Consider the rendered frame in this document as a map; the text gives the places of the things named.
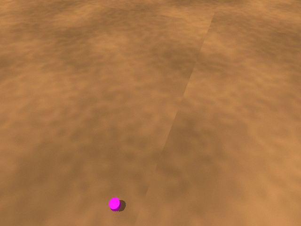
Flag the tin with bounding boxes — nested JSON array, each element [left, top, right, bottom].
[[109, 197, 121, 211]]

